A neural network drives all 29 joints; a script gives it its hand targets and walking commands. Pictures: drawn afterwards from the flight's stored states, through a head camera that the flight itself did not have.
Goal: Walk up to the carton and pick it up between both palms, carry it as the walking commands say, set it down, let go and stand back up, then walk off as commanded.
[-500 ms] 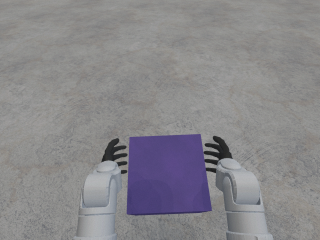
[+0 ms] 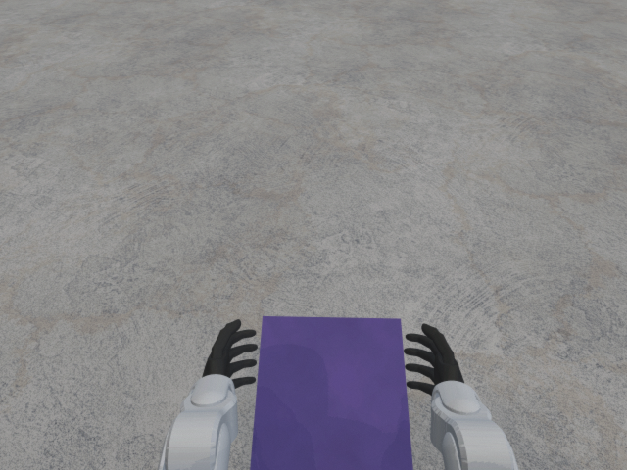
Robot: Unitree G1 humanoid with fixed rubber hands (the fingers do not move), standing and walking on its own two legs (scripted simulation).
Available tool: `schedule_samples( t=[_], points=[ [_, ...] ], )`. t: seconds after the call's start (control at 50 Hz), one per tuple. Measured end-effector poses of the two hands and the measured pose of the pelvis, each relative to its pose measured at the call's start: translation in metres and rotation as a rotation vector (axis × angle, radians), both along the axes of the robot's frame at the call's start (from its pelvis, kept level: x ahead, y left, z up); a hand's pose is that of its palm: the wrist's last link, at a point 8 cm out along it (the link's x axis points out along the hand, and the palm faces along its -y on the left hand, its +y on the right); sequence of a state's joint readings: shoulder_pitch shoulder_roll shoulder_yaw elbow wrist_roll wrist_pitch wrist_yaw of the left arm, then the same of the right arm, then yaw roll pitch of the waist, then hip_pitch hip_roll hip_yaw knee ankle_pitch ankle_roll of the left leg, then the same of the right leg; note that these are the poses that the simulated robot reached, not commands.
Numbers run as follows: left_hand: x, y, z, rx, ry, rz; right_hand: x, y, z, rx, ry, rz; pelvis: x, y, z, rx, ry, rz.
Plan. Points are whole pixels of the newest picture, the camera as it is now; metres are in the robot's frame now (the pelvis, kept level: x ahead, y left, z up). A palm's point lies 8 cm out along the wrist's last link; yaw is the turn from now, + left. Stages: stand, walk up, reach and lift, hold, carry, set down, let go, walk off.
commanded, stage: hold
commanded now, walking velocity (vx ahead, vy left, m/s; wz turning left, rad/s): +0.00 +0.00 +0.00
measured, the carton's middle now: (329, 393) +0.26 +0.00 -0.09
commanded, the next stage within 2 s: set down in 0.32 s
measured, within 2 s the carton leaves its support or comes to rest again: neither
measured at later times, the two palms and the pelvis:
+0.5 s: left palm (224, 360) +0.24 +0.13 +0.05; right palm (460, 369) +0.24 -0.15 +0.05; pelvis -0.07 +0.00 -0.01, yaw +0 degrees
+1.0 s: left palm (236, 372) +0.27 +0.13 -0.04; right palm (432, 381) +0.26 -0.15 -0.05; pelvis -0.05 +0.00 -0.02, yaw +0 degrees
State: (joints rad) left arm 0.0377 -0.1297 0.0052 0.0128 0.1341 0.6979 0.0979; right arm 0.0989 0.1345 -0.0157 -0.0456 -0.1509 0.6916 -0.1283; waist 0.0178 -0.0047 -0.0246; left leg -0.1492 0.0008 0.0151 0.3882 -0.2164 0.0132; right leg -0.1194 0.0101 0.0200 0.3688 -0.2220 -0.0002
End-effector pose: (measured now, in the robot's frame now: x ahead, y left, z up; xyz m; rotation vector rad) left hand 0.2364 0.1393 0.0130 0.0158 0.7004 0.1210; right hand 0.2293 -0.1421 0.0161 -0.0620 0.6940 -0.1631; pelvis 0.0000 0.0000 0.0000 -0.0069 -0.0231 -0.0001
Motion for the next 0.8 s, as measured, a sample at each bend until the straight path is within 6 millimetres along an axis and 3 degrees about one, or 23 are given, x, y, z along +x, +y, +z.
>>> schedule_samples(
  t=[0.32, 0.52, 0.64, 0.8],
  points=[
    [-0.009, 0.001, 0.023, 0.032, -0.043, 0.009, 0.0, 0.002, 0.022, -0.002, -0.045, 0.031, -0.058, 0.001, -0.008, 0.002, -0.14, 0.015],
    [0.01, -0.012, 0.041, 0.004, -0.039, -0.004, 0.007, -0.011, 0.035, 0.048, -0.041, -0.047, -0.07, 0.002, -0.011, 0.004, -0.175, -0.006],
    [0.016, -0.013, 0.029, 0.001, -0.014, -0.01, 0.016, -0.013, 0.024, 0.042, -0.012, -0.035, -0.069, 0.002, -0.012, 0.005, -0.162, -0.011],
    [0.025, -0.008, -0.005, 0.022, 0.013, 0.006, 0.028, -0.007, -0.01, 0.033, 0.02, -0.015, -0.062, 0.003, -0.011, 0.005, -0.072, -0.006]
  ],
)
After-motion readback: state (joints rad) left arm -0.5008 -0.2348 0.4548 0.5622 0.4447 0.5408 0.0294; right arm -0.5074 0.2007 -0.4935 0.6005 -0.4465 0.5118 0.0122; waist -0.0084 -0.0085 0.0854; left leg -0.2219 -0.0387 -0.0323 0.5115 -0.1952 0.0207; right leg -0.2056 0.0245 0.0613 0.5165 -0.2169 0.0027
